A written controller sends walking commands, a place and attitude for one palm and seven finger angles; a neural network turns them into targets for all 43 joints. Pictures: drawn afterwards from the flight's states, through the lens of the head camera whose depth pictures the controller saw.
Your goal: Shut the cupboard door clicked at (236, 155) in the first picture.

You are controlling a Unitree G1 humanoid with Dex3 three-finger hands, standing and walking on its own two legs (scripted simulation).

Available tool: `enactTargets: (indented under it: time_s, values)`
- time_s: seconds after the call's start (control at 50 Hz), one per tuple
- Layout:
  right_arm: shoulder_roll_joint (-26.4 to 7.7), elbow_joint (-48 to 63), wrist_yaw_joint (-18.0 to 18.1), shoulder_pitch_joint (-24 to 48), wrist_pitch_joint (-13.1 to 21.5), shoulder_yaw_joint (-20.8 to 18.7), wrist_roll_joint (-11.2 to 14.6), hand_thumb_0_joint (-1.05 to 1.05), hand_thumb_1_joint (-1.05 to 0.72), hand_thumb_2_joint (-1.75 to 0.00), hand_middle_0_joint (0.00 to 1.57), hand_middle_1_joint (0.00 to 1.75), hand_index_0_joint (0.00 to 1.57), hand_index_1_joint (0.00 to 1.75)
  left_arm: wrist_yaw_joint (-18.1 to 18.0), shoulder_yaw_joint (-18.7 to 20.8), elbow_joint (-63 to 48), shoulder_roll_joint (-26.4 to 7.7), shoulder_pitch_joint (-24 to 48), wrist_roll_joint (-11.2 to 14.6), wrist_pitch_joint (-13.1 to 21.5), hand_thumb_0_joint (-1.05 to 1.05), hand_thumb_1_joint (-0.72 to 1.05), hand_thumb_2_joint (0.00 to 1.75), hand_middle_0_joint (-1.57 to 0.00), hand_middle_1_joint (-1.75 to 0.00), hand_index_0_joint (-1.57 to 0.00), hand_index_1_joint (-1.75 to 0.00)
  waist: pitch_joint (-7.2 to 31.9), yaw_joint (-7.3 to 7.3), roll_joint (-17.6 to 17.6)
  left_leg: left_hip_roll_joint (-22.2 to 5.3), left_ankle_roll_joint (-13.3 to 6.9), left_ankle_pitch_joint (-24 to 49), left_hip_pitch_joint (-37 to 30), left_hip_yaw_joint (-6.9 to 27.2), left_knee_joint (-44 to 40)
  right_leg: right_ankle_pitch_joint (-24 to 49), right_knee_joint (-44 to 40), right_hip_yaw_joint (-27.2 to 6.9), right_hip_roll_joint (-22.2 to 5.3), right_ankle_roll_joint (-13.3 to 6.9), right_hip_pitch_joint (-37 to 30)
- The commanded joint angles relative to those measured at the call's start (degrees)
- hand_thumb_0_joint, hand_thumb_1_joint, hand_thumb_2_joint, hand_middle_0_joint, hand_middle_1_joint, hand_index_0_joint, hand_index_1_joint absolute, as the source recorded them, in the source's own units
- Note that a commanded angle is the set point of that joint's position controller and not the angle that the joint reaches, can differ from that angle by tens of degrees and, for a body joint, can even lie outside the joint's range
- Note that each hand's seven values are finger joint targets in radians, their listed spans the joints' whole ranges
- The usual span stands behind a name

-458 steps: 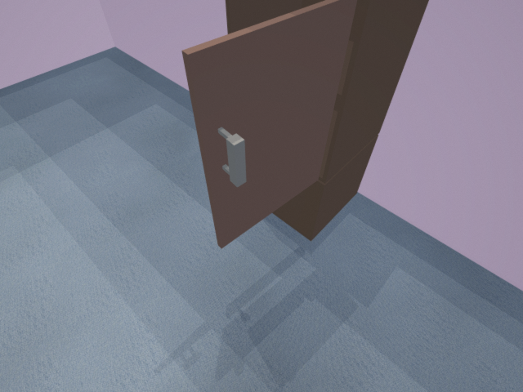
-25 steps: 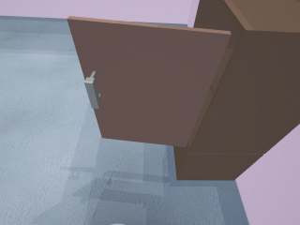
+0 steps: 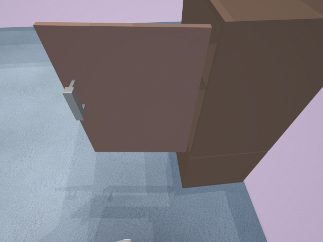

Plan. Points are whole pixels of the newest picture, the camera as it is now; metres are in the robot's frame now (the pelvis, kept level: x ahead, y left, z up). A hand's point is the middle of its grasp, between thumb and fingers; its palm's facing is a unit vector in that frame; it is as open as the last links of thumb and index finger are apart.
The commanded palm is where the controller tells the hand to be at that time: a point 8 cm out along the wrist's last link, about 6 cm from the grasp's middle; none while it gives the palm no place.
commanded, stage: come to a stop and stand still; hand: left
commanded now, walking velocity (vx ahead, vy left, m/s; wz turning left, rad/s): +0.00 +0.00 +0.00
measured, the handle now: (77, 100) +0.51 +0.29 +0.03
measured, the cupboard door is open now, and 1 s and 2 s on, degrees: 84 84 84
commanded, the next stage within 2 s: look again from close up in 1.26 s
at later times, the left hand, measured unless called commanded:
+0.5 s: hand out of the picture +0.01 +0.14 -0.16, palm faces +0.05 -0.98 -0.18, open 7.4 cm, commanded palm none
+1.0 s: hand out of the picture +0.04 +0.14 -0.17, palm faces +0.05 -0.98 -0.18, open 7.4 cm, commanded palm none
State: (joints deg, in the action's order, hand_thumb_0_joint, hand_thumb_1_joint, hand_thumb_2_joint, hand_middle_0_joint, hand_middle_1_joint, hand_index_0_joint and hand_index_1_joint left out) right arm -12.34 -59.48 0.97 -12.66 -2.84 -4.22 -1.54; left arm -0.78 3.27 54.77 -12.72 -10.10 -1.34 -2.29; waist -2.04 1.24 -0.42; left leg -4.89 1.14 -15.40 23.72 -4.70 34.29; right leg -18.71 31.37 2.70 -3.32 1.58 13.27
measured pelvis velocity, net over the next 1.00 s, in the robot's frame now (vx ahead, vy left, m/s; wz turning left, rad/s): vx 0.04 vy -0.03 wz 0.01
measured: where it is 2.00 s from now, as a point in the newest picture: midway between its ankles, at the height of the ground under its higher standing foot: outside the picture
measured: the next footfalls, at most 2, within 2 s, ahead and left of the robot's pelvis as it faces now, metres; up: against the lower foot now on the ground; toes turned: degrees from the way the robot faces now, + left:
none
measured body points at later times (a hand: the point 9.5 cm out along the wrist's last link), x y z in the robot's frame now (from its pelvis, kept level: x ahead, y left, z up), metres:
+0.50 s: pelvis +0.01 -0.03 +0.01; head +0.03 -0.03 +0.46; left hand +0.01 +0.19 -0.15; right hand +0.01 -0.25 -0.15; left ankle +0.02 +0.11 -0.73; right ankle -0.02 -0.14 -0.73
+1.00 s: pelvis +0.04 -0.03 +0.01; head +0.06 -0.02 +0.46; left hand +0.03 +0.19 -0.15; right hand +0.04 -0.25 -0.14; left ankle +0.02 +0.11 -0.73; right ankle -0.02 -0.14 -0.73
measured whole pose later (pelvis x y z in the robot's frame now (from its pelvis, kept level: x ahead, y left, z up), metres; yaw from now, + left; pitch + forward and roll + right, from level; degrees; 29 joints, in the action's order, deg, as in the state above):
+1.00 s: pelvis +0.04 -0.03 +0.01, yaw +1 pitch +0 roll +0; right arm -7.9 -65.7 2.3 -14.6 0.3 -0.6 -1.1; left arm -1.8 0.4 64.8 -9.1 -15.2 -0.1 0.3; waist -2.0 -0.3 1.7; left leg -2.2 1.8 -13.6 9.0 -2.2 22.8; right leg -17.5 21.7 4.2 -1.4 -0.1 4.0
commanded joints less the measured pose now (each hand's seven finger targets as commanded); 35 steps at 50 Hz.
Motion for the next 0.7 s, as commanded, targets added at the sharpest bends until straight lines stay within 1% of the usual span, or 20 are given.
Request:
enactTargets:
  time_s: [0.0, 0.02, 0.04, 0.06, 0.08, 0.1, 0.12, 0.14, 0.16, 0.18, 0.22, 0.26, 0.3, 0.36, 0.38, 0.42, 0.5, 0.52, 0.6, 0.68]
  values:
    - [-2.22, 4.04, -0.54, -0.27, 0.38, 0.09, 0.23, 0.0, -0.9, -0.9, 0.2, 0.3, 0.2, 0.3, -0.72, 0.05, -1.62, -7.25, 1.02, -0.16, 1.99, 0.0, 0.9, 0.9, -0.2, -0.3, -0.2, -0.3, -1.67, 0.15, 16.77, 2.62, -0.17, -7.96, -1.77, 3.02, 10.49, 3.22, -17.77, -10.67, -11.27, -9.33, 6.56]
    - [-1.74, 2.96, -0.43, -1.72, 0.57, 0.32, 0.4, 0.0, -0.9, -0.9, 0.2, 0.3, 0.2, 0.3, -0.82, -0.3, -1.12, -6.06, 1.36, 0.06, 2.16, 0.0, 0.9, 0.9, -0.2, -0.3, -0.2, -0.3, -1.27, 0.56, 14.0, 2.43, 0.09, -6.28, -4.05, 2.54, 8.84, 9.02, -15.92, -7.96, -10.17, -9.21, 5.59]
    - [-1.26, 2.15, -0.32, -3.09, 0.9, 0.65, 0.5, 0.0, -0.9, -0.9, 0.2, 0.3, 0.2, 0.3, -0.84, -0.48, -0.61, -5.68, 1.03, 0.14, 2.39, 0.0, 0.9, 0.9, -0.2, -0.3, -0.2, -0.3, -1.23, 0.95, 12.11, 2.57, 0.4, -4.95, -5.42, 2.16, 5.4, 14.41, -13.34, -6.63, -9.35, -8.69, 4.05]
    - [-0.99, 1.23, -0.15, -4.24, 1.26, 0.98, 0.59, 0.0, -0.9, -0.9, 0.2, 0.3, 0.2, 0.3, -0.86, -0.61, 0.25, -5.42, 0.42, 0.36, 2.6, 0.0, 0.9, 0.9, -0.2, -0.3, -0.2, -0.3, -0.57, 1.08, 10.23, 2.39, 0.61, -1.61, -7.88, 2.14, -0.65, 17.23, -10.58, -5.76, -8.87, -7.91, 2.76]
    - [-1.16, 0.19, -0.02, -5.38, 1.82, 1.26, 0.66, 0.0, -0.9, -0.9, 0.2, 0.3, 0.2, 0.3, -0.8, -0.89, 1.07, -4.9, -0.82, 0.69, 2.73, 0.0, 0.9, 0.9, -0.2, -0.3, -0.2, -0.3, 0.72, 0.87, 6.19, 1.8, 0.25, 7.19, -11.81, 3.5, -7.0, 16.85, -7.93, -5.15, -7.52, -6.16, 2.61]
    - [-2.48, -0.62, 0.26, -5.8, 2.78, 1.54, 0.46, 0.0, -0.9, -0.9, 0.2, 0.3, 0.2, 0.3, -0.64, -1.21, 1.89, -3.48, -3.04, 1.12, 2.77, 0.0, 0.9, 0.9, -0.2, -0.3, -0.2, -0.3, 2.67, -0.23, 0.38, -1.69, -1.02, 16.98, -14.47, 7.11, -10.07, 15.97, -5.49, -3.68, -4.44, -3.74, 1.81]
    - [-4.01, -0.92, 0.62, -5.36, 3.23, 1.51, 0.51, 0.0, -0.9, -0.9, 0.2, 0.3, 0.2, 0.3, -0.67, -1.47, 2.24, -2.58, -4.43, 1.27, 2.6, 0.0, 0.9, 0.9, -0.2, -0.3, -0.2, -0.3, 3.17, -1.32, -2.18, -4.48, -2.36, 18.2, -12.75, 9.41, -11.24, 11.51, -6.46, -2.91, -2.46, -2.57, -1.3]
    - [-4.55, -1.29, 0.84, -3.76, 3.26, 1.52, 0.49, 0.0, -0.9, -0.9, 0.2, 0.3, 0.2, 0.3, -0.79, -1.33, 2.84, -2.35, -4.74, 1.23, 2.27, 0.0, 0.9, 0.9, -0.2, -0.3, -0.2, -0.3, 1.58, -1.88, -3.33, -4.63, -2.61, 16.23, -10.0, 9.61, -11.62, 9.35, -7.92, -2.78, -2.1, -2.13, -2.54]
    - [-3.7, -1.91, 0.9, -3.03, 3.33, 1.65, 0.58, 0.0, -0.9, -0.9, 0.2, 0.3, 0.2, 0.3, -0.82, -1.16, 3.86, -2.63, -4.7, 1.18, 2.02, 0.0, 0.9, 0.9, -0.2, -0.3, -0.2, -0.3, 0.77, -2.02, -6.13, -3.65, -2.23, 15.87, -9.31, 8.91, -12.2, 9.92, -7.92, -2.63, -2.36, -2.2, -3.45]
    - [-3.44, -2.21, 0.94, -3.38, 3.28, 1.8, 0.68, 0.0, -0.9, -0.9, 0.2, 0.3, 0.2, 0.3, -0.74, -1.23, 4.38, -2.99, -4.79, 1.22, 1.92, 0.0, 0.9, 0.9, -0.2, -0.3, -0.2, -0.3, 0.77, -1.9, -6.65, -3.21, -1.91, 14.02, -9.08, 8.43, -13.11, 9.17, -8.34, -2.58, -2.22, -2.1, -4.46]
    - [-2.53, -2.91, 1.06, -4.01, 3.25, 1.81, 0.76, 0.0, -0.9, -0.9, 0.2, 0.3, 0.2, 0.3, -0.64, -1.34, 5.47, -2.8, -5.4, 1.17, 2.26, 0.0, 0.9, 0.9, -0.2, -0.3, -0.2, -0.3, 0.75, -1.94, -3.27, -2.29, -1.35, 11.36, -10.09, 7.08, -13.23, 10.33, -10.46, -3.37, -2.57, -2.6, -5.21]
    - [-2.13, -3.5, 0.99, -4.61, 3.04, 1.81, 0.77, 0.0, -0.9, -0.9, 0.2, 0.3, 0.2, 0.3, -0.66, -1.44, 5.88, -2.91, -5.1, 1.2, 2.53, 0.0, 0.9, 0.9, -0.2, -0.3, -0.2, -0.3, 0.66, -1.32, -0.04, -1.48, -0.75, 10.11, -11.66, 6.05, -12.89, 10.39, -11.75, -3.92, -3.33, -2.85, -4.17]
    - [-1.74, -3.92, 0.94, -5.13, 2.9, 1.83, 0.72, 0.0, -0.9, -0.9, 0.2, 0.3, 0.2, 0.3, -0.69, -1.44, 6.16, -2.83, -5.17, 1.18, 2.71, 0.0, 0.9, 0.9, -0.2, -0.3, -0.2, -0.3, 0.68, -1.0, 1.79, -1.12, -0.53, 9.09, -12.61, 5.41, -12.89, 9.07, -12.74, -4.0, -3.5, -2.9, -3.54]
    - [-1.24, -4.44, 0.97, -4.94, 2.81, 1.95, 0.69, 0.0, -0.9, -0.9, 0.2, 0.3, 0.2, 0.3, -0.76, -1.62, 6.94, -2.2, -5.69, 1.11, 2.79, 0.0, 0.9, 0.9, -0.2, -0.3, -0.2, -0.3, -1.5, -0.91, 2.65, -0.91, -0.49, 8.5, -13.02, 5.32, -13.31, 7.93, -13.82, -4.17, -3.48, -2.98, -1.99]
    - [-1.15, -4.51, 0.96, -5.24, 2.82, 2.0, 0.69, 0.0, -0.9, -0.9, 0.2, 0.3, 0.2, 0.3, -0.78, -1.68, 7.12, -2.13, -6.04, 1.11, 2.87, 0.0, 0.9, 0.9, -0.2, -0.3, -0.2, -0.3, -1.29, -0.84, 3.05, -0.92, -0.54, 8.79, -13.33, 5.24, -13.49, 7.95, -14.09, -4.22, -3.64, -2.99, -2.08]
    - [-0.87, -4.67, 0.99, -5.23, 2.88, 2.13, 0.73, 0.0, -0.9, -0.9, 0.2, 0.3, 0.2, 0.3, -0.82, -1.7, 7.49, -1.86, -6.88, 1.05, 3.05, 0.0, 0.9, 0.9, -0.2, -0.3, -0.2, -0.3, -1.33, -1.06, 3.26, -0.91, -0.58, 8.68, -14.14, 4.92, -13.69, 8.02, -14.75, -4.1, -3.48, -2.98, -2.22]
    - [-0.94, -4.88, 1.06, -5.26, 3.05, 2.37, 0.7, 0.0, -0.9, -0.9, 0.2, 0.3, 0.2, 0.3, -0.92, -1.88, 8.13, -1.59, -7.77, 1.09, 3.26, 0.0, 0.9, 0.9, -0.2, -0.3, -0.2, -0.3, -1.4, -0.91, 1.33, -0.9, -0.47, 10.66, -14.33, 4.99, -13.46, 10.98, -14.25, -4.21, -3.6, -3.16, -2.9]
    - [-0.74, -4.97, 1.12, -5.18, 3.01, 2.44, 0.76, 0.0, -0.9, -0.9, 0.2, 0.3, 0.2, 0.3, -0.91, -1.86, 8.26, -1.45, -8.16, 1.03, 3.24, 0.0, 0.9, 0.9, -0.2, -0.3, -0.2, -0.3, -2.37, -1.13, 1.33, -0.97, -0.44, 9.61, -14.25, 4.6, -13.77, 10.07, -14.93, -3.84, -3.43, -3.11, -2.72]
    - [-1.06, -4.91, 1.22, -5.33, 3.31, 2.55, 0.73, 0.0, -0.9, -0.9, 0.2, 0.3, 0.2, 0.3, -1.01, -1.96, 8.68, -1.46, -8.76, 1.06, 3.45, 0.0, 0.9, 0.9, -0.2, -0.3, -0.2, -0.3, -0.51, -1.02, 1.06, -1.03, -0.42, 12.49, -15.05, 4.89, -13.42, 14.28, -13.86, -3.68, -3.73, -3.09, -4.35]
    - [-0.97, -4.88, 1.35, -5.05, 3.39, 2.65, 0.75, 0.0, -0.9, -0.9, 0.2, 0.3, 0.2, 0.3, -1.08, -2.04, 9.05, -1.14, -9.31, 1.03, 3.48, 0.0, 0.9, 0.9, -0.2, -0.3, -0.2, -0.3, -1.16, -1.22, 0.86, -1.17, -0.41, 13.45, -15.49, 4.72, -13.36, 16.36, -13.73, -3.45, -3.79, -3.02, -4.42]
